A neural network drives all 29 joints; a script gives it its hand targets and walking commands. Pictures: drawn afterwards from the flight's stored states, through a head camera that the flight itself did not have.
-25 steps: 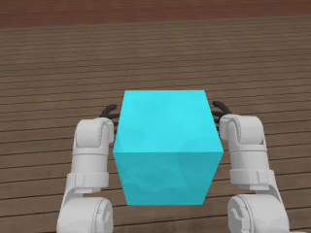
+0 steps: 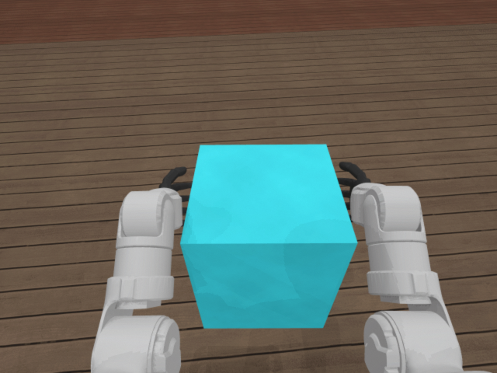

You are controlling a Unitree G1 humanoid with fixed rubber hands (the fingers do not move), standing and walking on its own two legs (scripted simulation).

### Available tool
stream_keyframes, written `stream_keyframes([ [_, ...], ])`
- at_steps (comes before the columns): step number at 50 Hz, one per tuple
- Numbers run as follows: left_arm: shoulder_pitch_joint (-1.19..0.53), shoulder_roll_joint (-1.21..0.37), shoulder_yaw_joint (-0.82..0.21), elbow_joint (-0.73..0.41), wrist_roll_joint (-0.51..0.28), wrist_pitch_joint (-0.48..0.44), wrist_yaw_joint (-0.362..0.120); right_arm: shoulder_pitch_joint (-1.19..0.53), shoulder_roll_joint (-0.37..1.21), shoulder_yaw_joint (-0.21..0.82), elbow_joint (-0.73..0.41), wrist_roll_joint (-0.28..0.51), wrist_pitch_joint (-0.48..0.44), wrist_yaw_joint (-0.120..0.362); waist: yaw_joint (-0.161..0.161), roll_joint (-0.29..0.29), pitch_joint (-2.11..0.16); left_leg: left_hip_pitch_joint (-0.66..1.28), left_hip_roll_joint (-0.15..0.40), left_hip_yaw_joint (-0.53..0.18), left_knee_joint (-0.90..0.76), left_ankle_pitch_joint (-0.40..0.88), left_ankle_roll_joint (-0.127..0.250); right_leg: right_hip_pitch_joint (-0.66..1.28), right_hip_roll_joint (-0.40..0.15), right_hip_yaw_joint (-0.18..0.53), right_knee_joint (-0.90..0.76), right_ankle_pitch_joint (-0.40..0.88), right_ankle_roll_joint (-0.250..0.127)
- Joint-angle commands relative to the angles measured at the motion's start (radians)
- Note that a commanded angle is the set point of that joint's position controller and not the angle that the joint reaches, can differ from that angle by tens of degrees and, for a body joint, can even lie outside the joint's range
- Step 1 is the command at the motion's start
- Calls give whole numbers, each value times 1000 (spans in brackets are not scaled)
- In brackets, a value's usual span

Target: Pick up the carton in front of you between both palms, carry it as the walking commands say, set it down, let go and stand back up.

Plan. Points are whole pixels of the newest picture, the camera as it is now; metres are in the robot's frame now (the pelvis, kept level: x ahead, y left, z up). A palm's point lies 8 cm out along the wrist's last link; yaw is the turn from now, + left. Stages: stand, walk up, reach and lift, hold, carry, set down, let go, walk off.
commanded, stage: carry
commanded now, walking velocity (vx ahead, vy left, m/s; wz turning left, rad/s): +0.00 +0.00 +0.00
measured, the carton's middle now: (263, 239) +0.33 +0.00 +0.05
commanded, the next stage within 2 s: none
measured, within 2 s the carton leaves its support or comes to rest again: neither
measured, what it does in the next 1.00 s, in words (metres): walks ahead: right foot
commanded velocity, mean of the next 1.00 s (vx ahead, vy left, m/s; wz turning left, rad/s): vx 0.29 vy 0.00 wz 0.00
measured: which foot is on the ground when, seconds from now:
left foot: down 0.00-0.80, up 0.82-1.00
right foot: down 0.00-0.54, up 0.56-0.78, down 0.80-1.00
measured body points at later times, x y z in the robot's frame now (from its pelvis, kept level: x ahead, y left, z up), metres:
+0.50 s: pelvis +0.00 +0.00 +0.00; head -0.02 +0.01 +0.45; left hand +0.36 +0.15 +0.12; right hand +0.36 -0.15 +0.12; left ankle +0.00 +0.07 -0.73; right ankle +0.06 -0.11 -0.73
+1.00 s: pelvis +0.14 -0.05 +0.01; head +0.15 -0.06 +0.46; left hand +0.52 +0.09 +0.16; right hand +0.53 -0.21 +0.17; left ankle +0.16 +0.08 -0.65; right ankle +0.09 -0.13 -0.73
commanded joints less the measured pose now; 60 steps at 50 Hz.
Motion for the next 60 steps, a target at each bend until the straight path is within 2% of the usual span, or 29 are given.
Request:
stream_keyframes([
  [1,-743,-1117,-563,-131,-420,-36,-237,-711,1111,575,-98,417,-15,240,-2,10,-368,89,173,-148,-94,244,-10,168,-115,111,-31,135,-32],
  [22,-743,-1117,-563,-131,-420,-36,-237,-711,1112,574,-97,418,-15,240,-3,10,-369,88,174,-149,-96,246,-9,164,-115,109,-32,130,-30],
  [24,-769,-1117,-572,-153,-430,-37,-235,-738,1111,580,-117,424,-16,238,-8,27,-360,80,182,-169,-157,69,1,149,-101,91,-38,-13,-27],
  [25,-794,-1114,-578,-171,-437,-35,-233,-758,1109,586,-133,428,-15,235,-11,47,-340,77,196,-200,-211,-103,17,119,-80,68,-15,-127,-23],
  [26,-817,-1109,-583,-191,-446,-32,-231,-775,1102,591,-150,434,-13,231,-18,79,-311,79,221,-259,-269,-287,46,62,-45,34,35,-231,-19],
  [27,-842,-1101,-588,-210,-454,-28,-227,-795,1096,598,-172,442,-8,225,-27,107,-268,98,264,-333,-327,-403,77,-25,-13,-1,101,-274,-14],
  [28,-860,-1089,-590,-226,-462,-21,-223,-811,1088,602,-192,448,-2,219,-45,134,-240,131,314,-397,-351,-432,110,-100,-9,-12,177,-268,-14],
  [29,-874,-1077,-592,-239,-470,-12,-218,-818,1071,603,-213,452,5,212,-58,140,-231,170,344,-438,-355,-392,140,-165,-22,5,224,-256,-19],
  [30,-883,-1060,-590,-249,-474,-3,-213,-832,1052,605,-238,458,14,205,-65,124,-233,229,349,-446,-348,-312,158,-231,-27,20,244,-255,-24],
  [33,-867,-996,-555,-242,-463,36,-197,-861,995,599,-276,476,50,185,-76,105,-297,392,328,-382,-275,35,169,-294,-10,13,227,-247,-22],
  [35,-827,-961,-518,-203,-441,64,-191,-850,972,585,-258,477,76,179,-77,124,-329,431,303,-326,-225,179,151,-265,15,-10,177,-241,-14],
  [37,-805,-939,-481,-159,-417,86,-189,-853,967,566,-221,475,97,182,-69,132,-339,401,271,-256,-171,231,122,-174,41,-46,60,-191,-13],
  [38,-797,-937,-465,-136,-405,94,-189,-862,974,558,-198,475,105,185,-51,118,-348,328,239,-188,-120,216,93,-42,54,-76,-57,-121,-16],
  [39,-800,-937,-450,-118,-396,100,-190,-861,989,551,-169,475,109,189,-26,81,-375,175,203,-114,-37,185,52,198,47,-69,-136,-51,-27],
  [40,-788,-937,-432,-89,-387,106,-191,-871,1000,541,-144,477,112,193,14,-9,-418,-27,165,-49,118,116,0,460,-45,62,-157,-101,-58],
  [41,-779,-909,-411,-69,-363,105,-189,-885,1013,528,-125,481,119,201,49,-232,-422,-358,66,27,350,-97,-65,662,-292,452,-186,-120,-174],
  [42,-817,-912,-403,-76,-352,101,-188,-936,1025,518,-114,472,122,207,67,-285,-358,-574,18,-45,503,-298,-61,706,-383,631,-204,10,-270],
  [43,-867,-930,-408,-104,-361,98,-189,-962,1046,518,-94,470,122,212,60,-193,-329,-630,57,-109,632,-308,-43,672,-389,603,-164,81,-285],
  [44,-899,-957,-425,-129,-380,98,-193,-942,1058,509,-66,469,120,216,50,-88,-326,-633,79,-121,671,-267,-36,627,-353,515,-154,88,-256],
  [45,-955,-982,-448,-176,-403,94,-196,-935,1075,505,-58,469,117,217,43,-39,-322,-628,97,-123,662,-189,-34,586,-314,439,-173,31,-214],
  [46,-1005,-1002,-465,-217,-422,89,-197,-939,1090,503,-66,469,114,213,36,-63,-312,-615,107,-118,636,-114,-44,551,-279,376,-195,25,-188],
  [47,-1032,-1015,-476,-248,-437,86,-199,-947,1098,504,-83,469,112,207,38,-95,-310,-595,100,-98,633,-62,-53,526,-250,323,-204,73,-178],
  [49,-1042,-1029,-492,-283,-458,88,-200,-946,1097,507,-119,458,110,190,40,-116,-320,-588,91,-79,613,-8,-65,516,-221,256,-199,161,-182],
  [52,-1004,-1027,-504,-287,-467,97,-206,-901,1068,501,-131,420,116,170,56,-109,-309,-620,84,-51,489,25,-70,542,-203,211,-183,261,-199],
  [54,-982,-1026,-510,-280,-466,99,-214,-872,1056,503,-125,396,118,165,68,-123,-292,-582,69,-22,355,61,-58,532,-185,177,-165,353,-190],
  [57,-969,-1031,-523,-269,-467,96,-227,-853,1043,511,-125,369,115,163,71,-167,-287,-440,23,37,161,123,-24,515,-169,111,-122,543,-153],
  [58,-969,-1037,-529,-266,-469,94,-231,-845,1039,514,-124,364,113,163,53,-177,-303,-334,-13,69,96,129,-9,494,-158,70,-70,690,-129],
  [59,-959,-1042,-534,-260,-472,91,-234,-843,1034,515,-124,361,111,164,20,-188,-347,-189,-61,107,51,142,5,471,-149,29,30,843,-101],
  [60,-954,-1045,-540,-257,-475,88,-236,-820,1035,513,-113,357,106,166,-44,-162,-431,67,-79,131,-46,204,17,391,-122,-32,209,829,-57],
])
